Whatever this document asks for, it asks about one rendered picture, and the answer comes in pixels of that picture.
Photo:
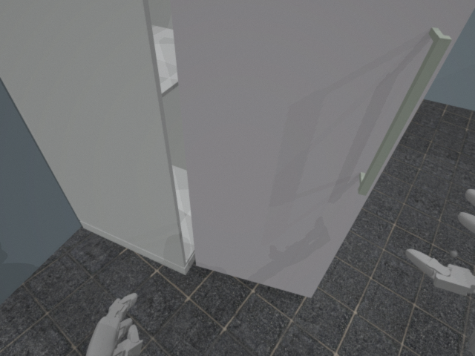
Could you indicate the robot left hand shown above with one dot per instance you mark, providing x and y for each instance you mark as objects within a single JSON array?
[{"x": 109, "y": 330}]

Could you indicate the handle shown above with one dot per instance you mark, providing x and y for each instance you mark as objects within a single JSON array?
[{"x": 429, "y": 65}]

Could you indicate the robot right hand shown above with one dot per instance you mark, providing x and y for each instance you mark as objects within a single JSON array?
[{"x": 451, "y": 278}]

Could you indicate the fridge door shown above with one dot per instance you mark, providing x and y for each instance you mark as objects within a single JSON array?
[{"x": 284, "y": 103}]

